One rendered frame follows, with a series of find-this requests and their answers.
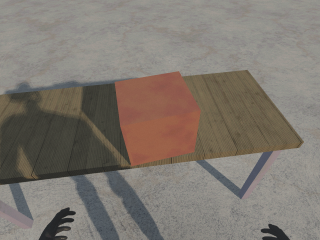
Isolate carton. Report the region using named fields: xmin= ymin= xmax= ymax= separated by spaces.
xmin=114 ymin=71 xmax=201 ymax=166

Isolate robot right hand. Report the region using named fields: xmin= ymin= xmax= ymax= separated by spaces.
xmin=261 ymin=223 xmax=290 ymax=240

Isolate robot left hand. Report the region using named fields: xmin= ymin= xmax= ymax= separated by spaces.
xmin=39 ymin=207 xmax=76 ymax=240

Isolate table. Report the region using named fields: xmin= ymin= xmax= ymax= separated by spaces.
xmin=0 ymin=70 xmax=304 ymax=229

